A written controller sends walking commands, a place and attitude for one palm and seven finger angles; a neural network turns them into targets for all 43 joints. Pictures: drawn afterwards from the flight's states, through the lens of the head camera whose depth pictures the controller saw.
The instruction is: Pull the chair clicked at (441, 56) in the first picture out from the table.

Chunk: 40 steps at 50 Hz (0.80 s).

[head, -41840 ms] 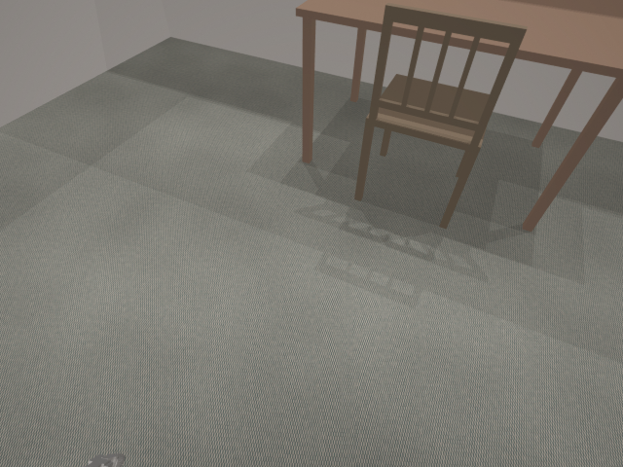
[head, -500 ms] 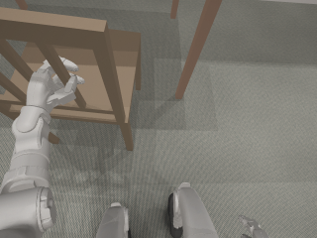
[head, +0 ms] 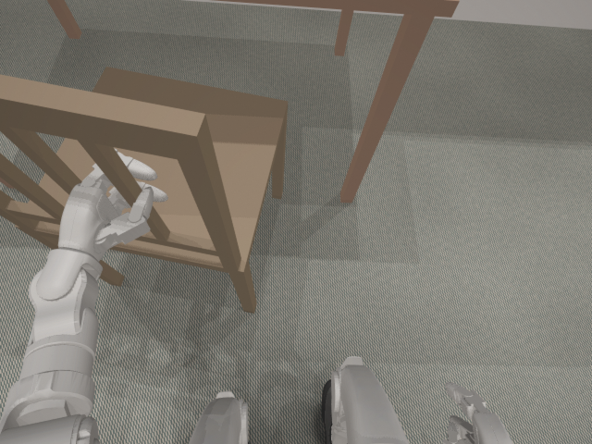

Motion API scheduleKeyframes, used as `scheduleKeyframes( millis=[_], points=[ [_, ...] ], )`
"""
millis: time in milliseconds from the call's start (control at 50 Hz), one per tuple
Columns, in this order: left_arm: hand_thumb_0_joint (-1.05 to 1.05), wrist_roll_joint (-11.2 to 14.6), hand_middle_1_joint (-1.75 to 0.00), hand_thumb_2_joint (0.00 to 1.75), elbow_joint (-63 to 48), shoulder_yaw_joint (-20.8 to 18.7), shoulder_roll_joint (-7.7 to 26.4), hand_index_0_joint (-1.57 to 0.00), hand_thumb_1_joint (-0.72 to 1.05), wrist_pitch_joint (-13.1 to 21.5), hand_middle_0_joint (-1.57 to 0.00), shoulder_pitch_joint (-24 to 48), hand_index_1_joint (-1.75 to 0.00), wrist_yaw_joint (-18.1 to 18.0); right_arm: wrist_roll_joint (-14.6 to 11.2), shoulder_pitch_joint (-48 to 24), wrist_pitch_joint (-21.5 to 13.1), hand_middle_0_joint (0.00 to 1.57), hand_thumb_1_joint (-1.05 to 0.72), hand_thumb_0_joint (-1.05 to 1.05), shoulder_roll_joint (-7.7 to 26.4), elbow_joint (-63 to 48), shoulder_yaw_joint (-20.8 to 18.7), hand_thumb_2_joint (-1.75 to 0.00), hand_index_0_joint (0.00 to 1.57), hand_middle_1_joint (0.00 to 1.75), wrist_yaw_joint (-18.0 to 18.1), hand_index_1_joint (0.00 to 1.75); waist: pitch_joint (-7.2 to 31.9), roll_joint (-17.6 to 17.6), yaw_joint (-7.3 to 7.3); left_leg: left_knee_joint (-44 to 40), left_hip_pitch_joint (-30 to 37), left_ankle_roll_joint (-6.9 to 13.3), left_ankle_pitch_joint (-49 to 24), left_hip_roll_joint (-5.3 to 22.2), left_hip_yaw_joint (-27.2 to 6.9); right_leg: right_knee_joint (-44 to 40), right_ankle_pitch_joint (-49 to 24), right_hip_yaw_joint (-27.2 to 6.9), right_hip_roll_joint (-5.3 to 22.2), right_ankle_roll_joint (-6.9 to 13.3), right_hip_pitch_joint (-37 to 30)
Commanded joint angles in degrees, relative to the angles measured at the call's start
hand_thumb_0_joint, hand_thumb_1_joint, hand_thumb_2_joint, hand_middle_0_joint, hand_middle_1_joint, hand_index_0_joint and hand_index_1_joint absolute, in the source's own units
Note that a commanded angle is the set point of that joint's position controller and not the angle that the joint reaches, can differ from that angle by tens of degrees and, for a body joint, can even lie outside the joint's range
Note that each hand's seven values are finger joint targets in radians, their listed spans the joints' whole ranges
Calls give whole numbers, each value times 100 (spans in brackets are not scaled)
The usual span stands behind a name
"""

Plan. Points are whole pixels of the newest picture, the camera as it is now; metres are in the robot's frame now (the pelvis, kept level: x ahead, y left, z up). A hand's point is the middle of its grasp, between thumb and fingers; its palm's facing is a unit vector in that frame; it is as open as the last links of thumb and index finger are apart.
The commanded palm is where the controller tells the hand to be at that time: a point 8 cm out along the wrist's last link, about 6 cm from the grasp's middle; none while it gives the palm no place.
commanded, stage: hook a spindle and tug to test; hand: left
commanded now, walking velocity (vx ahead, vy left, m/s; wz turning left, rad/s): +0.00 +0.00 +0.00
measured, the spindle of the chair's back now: (71, 184) +0.46 +0.29 +0.00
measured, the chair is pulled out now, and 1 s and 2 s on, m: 0.20 0.28 0.38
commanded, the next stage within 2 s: step backward, pulling the chair out in 0.02 s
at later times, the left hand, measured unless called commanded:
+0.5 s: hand (154, 220) +0.39 +0.17 +0.03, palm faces +0.07 -0.99 -0.08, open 4.9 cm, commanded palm +0.36 +0.21 +0.02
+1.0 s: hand (188, 266) +0.33 +0.12 +0.03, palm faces +0.03 -0.99 -0.15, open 4.9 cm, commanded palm +0.31 +0.17 +0.03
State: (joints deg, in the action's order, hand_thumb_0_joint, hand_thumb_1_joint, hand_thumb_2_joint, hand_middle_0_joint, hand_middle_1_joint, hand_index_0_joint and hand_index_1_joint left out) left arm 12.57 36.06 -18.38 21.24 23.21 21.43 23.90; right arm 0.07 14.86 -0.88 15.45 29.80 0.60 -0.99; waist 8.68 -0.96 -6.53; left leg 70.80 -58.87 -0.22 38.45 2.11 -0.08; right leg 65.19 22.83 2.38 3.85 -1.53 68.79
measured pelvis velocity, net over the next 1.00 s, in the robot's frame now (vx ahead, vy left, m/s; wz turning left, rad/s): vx -0.04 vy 0.00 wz -0.09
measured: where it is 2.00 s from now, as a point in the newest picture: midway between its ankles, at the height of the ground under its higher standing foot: outside the picture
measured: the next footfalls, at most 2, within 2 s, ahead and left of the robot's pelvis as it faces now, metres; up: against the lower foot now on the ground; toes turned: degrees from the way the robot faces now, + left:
none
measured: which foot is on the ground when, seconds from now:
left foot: down 0.00-1.00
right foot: down 0.00-1.00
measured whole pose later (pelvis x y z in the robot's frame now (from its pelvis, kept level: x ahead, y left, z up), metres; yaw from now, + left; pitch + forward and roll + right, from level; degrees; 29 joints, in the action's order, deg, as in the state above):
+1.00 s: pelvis -0.04 +0.00 +0.08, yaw -5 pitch +8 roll +3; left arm 4.3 53.9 -8.5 11.1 17.2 21.3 -4.7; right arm -2.1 13.9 6.1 12.7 36.4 -0.5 6.7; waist -2.3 1.4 -4.7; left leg 39.9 -25.2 -0.2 22.6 1.3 8.5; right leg 37.8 7.7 -1.1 3.5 -0.6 38.3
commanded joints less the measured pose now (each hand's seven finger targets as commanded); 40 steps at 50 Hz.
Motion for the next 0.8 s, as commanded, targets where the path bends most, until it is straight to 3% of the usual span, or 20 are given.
scheduleKeyframes(
  millis=[0,60,100,120,140,160,180,200,220,280,340,360,420,500,540,580,640,660,700,780],
  points=[
    [0,71,-145,90,-1126,-242,1141,-50,90,428,-50,1265,-145,107,-5,556,-183,20,-90,0,904,-398,-368,-90,20,30,125,30,2788,-516,83,-752,773,-4,-3868,-189,-72,-181,-2339,-6,-296,264,-2771],
    [0,71,-145,90,-1058,-298,1256,-50,90,410,-50,1415,-145,165,-8,546,-188,20,-90,0,922,-355,-366,-90,20,30,155,30,2859,-524,95,-690,754,-2,-3829,-195,-69,-139,-2320,-24,-288,276,-2749],
    [0,23,-145,90,-984,-238,1330,-50,90,400,-50,2119,-145,154,-3,518,-196,20,-90,0,944,-285,-340,-90,20,30,194,30,2769,-496,-35,-653,638,0,-3560,-199,-100,-120,-2156,-14,-284,269,-2625],
    [0,-905,-145,90,-1947,-183,2225,-50,90,-109,-50,2879,-145,-937,-287,659,171,20,-90,0,524,-729,-285,-90,20,30,388,30,3897,-666,432,-1704,2109,25,-2991,-178,299,-1341,-2038,-673,160,345,-4736],
    [0,-942,-145,90,-2094,54,1843,-50,90,-399,-50,2857,-145,-1465,-297,733,212,20,-90,0,516,-869,-316,-90,20,30,538,30,3674,-652,270,-1951,2223,37,-2852,-271,266,-1584,-2485,-558,108,343,-4933],
    [0,-1019,-145,90,-1530,189,1536,-50,90,-697,-50,2147,-145,-1835,-318,617,326,20,-90,0,554,-768,-320,-90,20,30,654,30,3297,-669,244,-2060,2134,24,-2725,-230,271,-1642,-2636,-540,181,354,-4722],
    [0,-1087,-145,90,-983,461,1061,-50,90,-909,-50,1475,-145,-2084,-339,589,434,20,-90,0,523,-676,-295,-90,20,30,708,30,2777,-247,223,-2278,2118,38,-2062,-155,183,-1908,-1921,-496,223,283,-4452],
    [0,-1108,-145,90,-730,623,766,-50,90,-1033,-50,1160,-145,-2264,-361,531,507,20,-90,0,534,-575,-271,-90,20,30,781,30,2309,-69,208,-2483,2009,75,-2048,-116,128,-1930,-2024,-456,236,292,-4439],
    [0,-1113,-145,90,-509,627,720,-50,90,-1104,-50,1061,-145,-2419,-365,495,570,20,-90,0,578,-460,-270,-90,20,30,846,30,2058,-68,214,-2653,2047,72,-2322,-40,69,-1883,-2480,-458,281,314,-4514],
    [0,-1154,-145,90,-261,761,639,-50,90,-1021,-50,1503,-145,-2697,-312,555,676,20,-90,0,605,-255,-276,-90,20,30,950,30,2127,-227,193,-2991,2726,-21,-3785,217,-7,-1944,-4198,-539,473,311,-4922],
    [0,-1165,-145,90,31,951,481,-50,90,-899,-50,1907,-145,-2774,-262,651,685,20,-90,0,608,-85,-323,-90,20,30,968,30,2142,-634,215,-3097,3537,-129,-5565,478,-18,-2098,-5103,-561,477,249,-4917],
    [0,-1184,-145,90,204,970,426,-50,90,-873,-50,1888,-145,-2779,-239,678,694,20,-90,0,600,-35,-327,-90,20,30,947,30,2107,-729,239,-3123,3711,-180,-5890,568,-70,-2158,-4978,-569,452,257,-4897],
    [0,-1206,-145,90,431,1100,192,-50,90,-761,-50,1878,-145,-2749,-203,594,693,20,-90,0,590,0,-384,-90,20,30,869,30,1795,-982,302,-3384,4066,-206,-6102,766,-70,-2307,-3827,-411,208,204,-4710],
    [0,-1275,-145,90,444,1166,6,-50,90,-558,-50,1888,-145,-2730,-73,581,611,20,-90,0,519,89,-390,-90,20,30,717,30,1416,-1645,377,-3527,5152,-347,-7856,971,-101,-2479,-2465,-170,-107,190,-4218],
    [0,-1308,-145,90,427,1186,-4,-50,90,-478,-50,1947,-145,-2705,-15,597,578,20,-90,0,507,135,-407,-90,20,30,627,30,1392,-1745,376,-3451,5543,-419,-8325,1021,-50,-2646,-2373,-115,-151,203,-4149],
    [0,-1327,-145,90,588,1099,22,-50,90,-408,-50,1817,-145,-2713,3,607,593,20,-90,0,503,161,-399,-90,20,30,586,30,1275,-1431,389,-3389,5227,-431,-7935,1012,22,-2858,-2924,-165,-104,256,-4592],
    [0,-1302,-145,90,733,1041,123,-50,90,-353,-50,1691,-145,-2762,-77,593,632,20,-90,0,599,148,-437,-90,20,30,662,30,1354,-759,317,-3425,4322,-383,-6363,906,99,-2756,-4792,-598,284,386,-5328],
    [0,-1308,-145,90,788,984,171,-50,90,-365,-50,1620,-145,-2786,-93,591,637,20,-90,0,605,158,-441,-90,20,30,698,30,1412,-667,313,-3513,4213,-377,-5899,837,57,-2674,-4940,-714,371,412,-5339],
    [0,-1285,-145,90,786,973,170,-50,90,-368,-50,1530,-145,-2802,-110,540,630,20,-90,0,585,159,-450,-90,20,30,766,30,1539,-664,333,-3650,4205,-321,-5390,798,110,-2608,-4801,-732,379,373,-5248],
    [0,-1275,-145,90,575,999,138,-50,90,-303,-50,1560,-145,-2834,-99,409,567,20,-90,0,517,164,-406,-90,20,30,802,30,1554,-978,388,-3848,4346,-234,-5451,896,142,-2456,-3911,-544,207,234,-5068]
  ],
)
